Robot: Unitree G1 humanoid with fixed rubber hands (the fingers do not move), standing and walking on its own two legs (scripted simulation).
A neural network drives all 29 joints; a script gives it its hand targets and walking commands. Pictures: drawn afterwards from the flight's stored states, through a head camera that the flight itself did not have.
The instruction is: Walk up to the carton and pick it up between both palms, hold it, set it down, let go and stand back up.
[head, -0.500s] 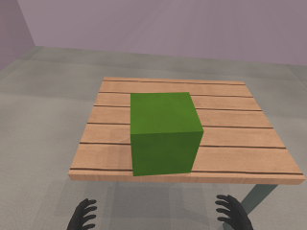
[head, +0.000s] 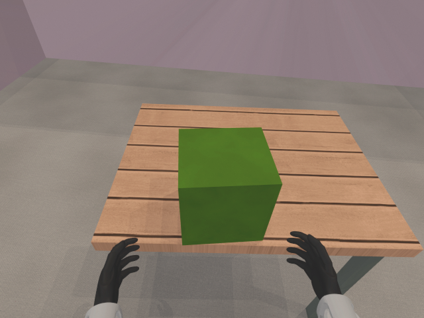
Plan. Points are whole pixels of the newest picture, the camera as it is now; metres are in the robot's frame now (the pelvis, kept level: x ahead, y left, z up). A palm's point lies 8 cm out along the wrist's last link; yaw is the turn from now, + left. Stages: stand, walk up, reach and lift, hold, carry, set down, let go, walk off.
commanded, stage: reach and lift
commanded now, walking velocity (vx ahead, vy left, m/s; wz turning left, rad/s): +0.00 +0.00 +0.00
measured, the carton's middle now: (221, 186) +0.42 +0.00 +0.01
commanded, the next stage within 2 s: none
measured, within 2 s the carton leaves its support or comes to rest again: neither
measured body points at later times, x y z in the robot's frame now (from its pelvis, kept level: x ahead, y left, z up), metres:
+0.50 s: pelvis +0.00 -0.01 +0.00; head +0.00 +0.00 +0.45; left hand +0.27 +0.19 +0.06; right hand +0.29 -0.18 +0.06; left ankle -0.01 +0.12 -0.75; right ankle -0.03 -0.10 -0.75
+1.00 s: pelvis -0.03 -0.01 +0.00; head -0.01 -0.01 +0.45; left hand +0.33 +0.19 +0.10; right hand +0.36 -0.18 +0.11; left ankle -0.01 +0.12 -0.75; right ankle -0.03 -0.10 -0.75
